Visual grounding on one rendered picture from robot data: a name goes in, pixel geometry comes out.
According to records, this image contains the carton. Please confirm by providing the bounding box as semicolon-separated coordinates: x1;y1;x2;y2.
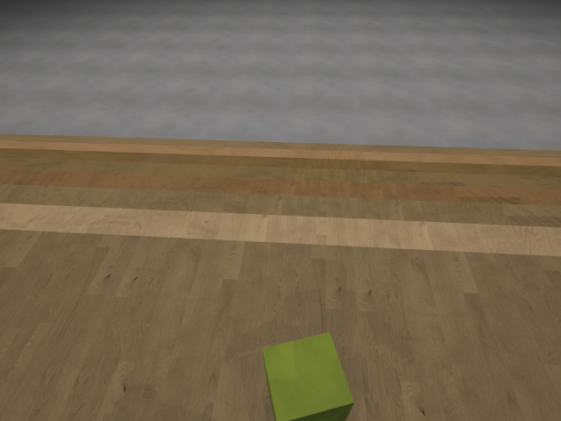
262;332;354;421

